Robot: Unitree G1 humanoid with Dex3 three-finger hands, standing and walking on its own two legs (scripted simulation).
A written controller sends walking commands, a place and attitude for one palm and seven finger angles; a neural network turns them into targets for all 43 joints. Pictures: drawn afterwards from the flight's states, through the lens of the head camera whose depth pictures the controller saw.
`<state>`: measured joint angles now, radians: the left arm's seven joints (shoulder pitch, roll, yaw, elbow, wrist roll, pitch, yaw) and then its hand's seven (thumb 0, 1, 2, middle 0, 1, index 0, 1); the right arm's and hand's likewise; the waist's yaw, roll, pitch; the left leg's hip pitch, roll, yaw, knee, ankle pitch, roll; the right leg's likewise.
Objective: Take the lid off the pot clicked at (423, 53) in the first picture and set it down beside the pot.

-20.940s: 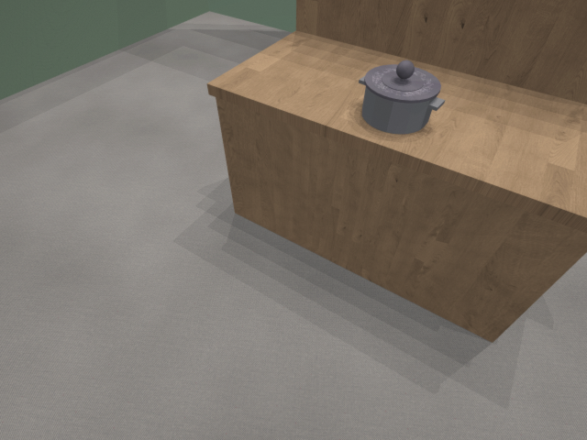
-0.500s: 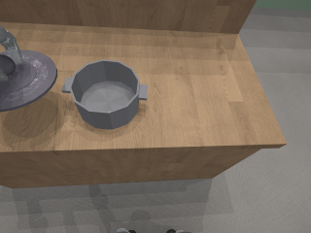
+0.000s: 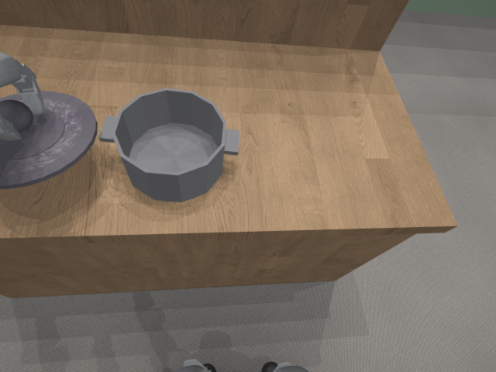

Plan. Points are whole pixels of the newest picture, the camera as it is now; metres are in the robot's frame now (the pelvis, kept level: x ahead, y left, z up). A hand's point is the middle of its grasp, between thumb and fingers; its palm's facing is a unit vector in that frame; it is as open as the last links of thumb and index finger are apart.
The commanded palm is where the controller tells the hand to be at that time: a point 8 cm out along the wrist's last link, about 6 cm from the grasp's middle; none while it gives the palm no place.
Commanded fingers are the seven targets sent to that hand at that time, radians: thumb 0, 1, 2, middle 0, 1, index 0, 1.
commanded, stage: lower the lid onto the table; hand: left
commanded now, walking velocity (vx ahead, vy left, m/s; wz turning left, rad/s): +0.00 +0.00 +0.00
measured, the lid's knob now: (13, 116) +0.51 +0.32 +0.07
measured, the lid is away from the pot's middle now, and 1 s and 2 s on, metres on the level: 0.23 0.24 0.24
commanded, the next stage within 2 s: open the fingers wide in 1.30 s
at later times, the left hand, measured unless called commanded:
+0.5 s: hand (4, 121) +0.50 +0.34 +0.06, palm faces -0.48 -0.12 -0.87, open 7.7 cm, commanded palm +0.57 +0.32 +0.13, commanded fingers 0.00 0.74 0.75 -0.91 -1.09 -0.86 -1.07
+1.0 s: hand (15, 133) +0.50 +0.34 +0.03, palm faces -0.48 -0.11 -0.87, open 7.7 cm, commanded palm +0.58 +0.31 +0.09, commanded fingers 0.00 0.74 0.75 -0.91 -1.09 -0.86 -1.07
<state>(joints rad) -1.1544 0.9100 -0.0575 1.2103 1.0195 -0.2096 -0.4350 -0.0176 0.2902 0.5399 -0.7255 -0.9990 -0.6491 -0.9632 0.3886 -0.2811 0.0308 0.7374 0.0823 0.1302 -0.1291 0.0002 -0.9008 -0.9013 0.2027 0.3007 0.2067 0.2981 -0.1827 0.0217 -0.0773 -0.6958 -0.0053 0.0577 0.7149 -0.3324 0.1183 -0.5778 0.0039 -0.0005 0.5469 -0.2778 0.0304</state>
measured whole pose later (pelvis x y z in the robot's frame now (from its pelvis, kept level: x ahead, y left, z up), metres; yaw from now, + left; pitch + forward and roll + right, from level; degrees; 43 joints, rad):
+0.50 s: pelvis +0.00 +0.02 -0.01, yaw +0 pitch +20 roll -7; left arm -1.16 0.90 -0.04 1.25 1.05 -0.22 -0.38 -0.02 0.29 0.54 -0.72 -1.00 -0.65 -0.96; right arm 0.41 -0.27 0.03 0.74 0.06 0.14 -0.13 0.00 -0.90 -0.90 0.20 0.30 0.21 0.30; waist -0.20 0.03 -0.09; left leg -0.77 -0.01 0.06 0.76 -0.36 0.14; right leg -0.65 0.00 0.00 0.59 -0.28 0.01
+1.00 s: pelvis +0.00 +0.03 -0.02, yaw +1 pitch +23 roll -9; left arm -1.21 0.82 -0.09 1.28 1.09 -0.17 -0.32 -0.02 0.29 0.54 -0.72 -1.00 -0.65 -0.96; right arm 0.42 -0.25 0.02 0.74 0.04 0.16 -0.10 0.00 -0.90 -0.90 0.20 0.30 0.21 0.30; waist -0.21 0.05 -0.11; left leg -0.87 -0.03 0.02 0.85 -0.38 0.15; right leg -0.73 0.01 0.00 0.66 -0.30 -0.02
